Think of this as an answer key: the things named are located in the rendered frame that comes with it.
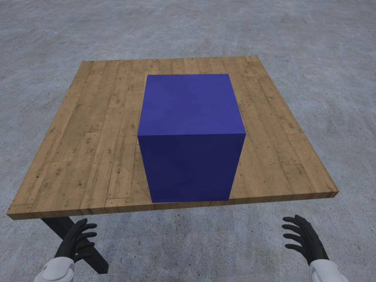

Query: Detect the right robot hand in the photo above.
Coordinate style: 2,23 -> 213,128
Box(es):
282,215 -> 329,266

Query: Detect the robot right forearm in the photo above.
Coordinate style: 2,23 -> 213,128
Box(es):
309,259 -> 349,282

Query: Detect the left robot hand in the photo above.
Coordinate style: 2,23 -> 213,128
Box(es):
54,218 -> 97,263

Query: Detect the robot left forearm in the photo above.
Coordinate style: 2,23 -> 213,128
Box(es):
34,257 -> 75,282

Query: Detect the table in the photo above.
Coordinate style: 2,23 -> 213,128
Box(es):
6,56 -> 339,274

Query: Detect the carton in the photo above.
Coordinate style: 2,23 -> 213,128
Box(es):
137,74 -> 246,203

